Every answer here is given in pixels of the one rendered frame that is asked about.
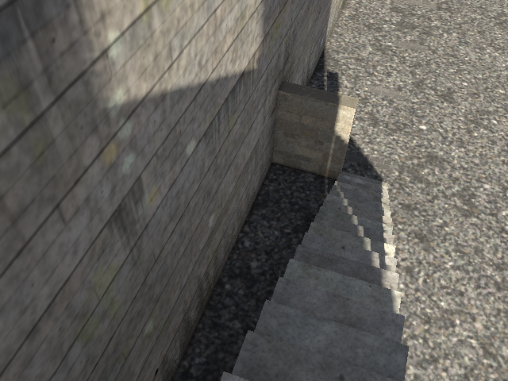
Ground stairs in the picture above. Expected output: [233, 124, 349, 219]
[221, 171, 409, 381]

